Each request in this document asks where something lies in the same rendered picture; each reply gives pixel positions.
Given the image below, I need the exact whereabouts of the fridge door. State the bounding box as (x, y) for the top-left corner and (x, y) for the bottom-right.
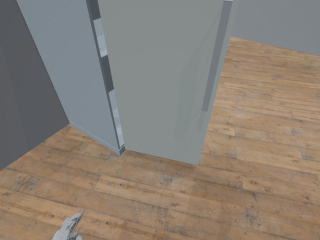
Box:
(97, 0), (240, 165)

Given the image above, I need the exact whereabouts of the handle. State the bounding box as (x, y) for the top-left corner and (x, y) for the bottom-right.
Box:
(202, 0), (233, 112)

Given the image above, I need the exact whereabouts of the left robot hand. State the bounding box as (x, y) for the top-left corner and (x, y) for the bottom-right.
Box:
(52, 213), (82, 240)

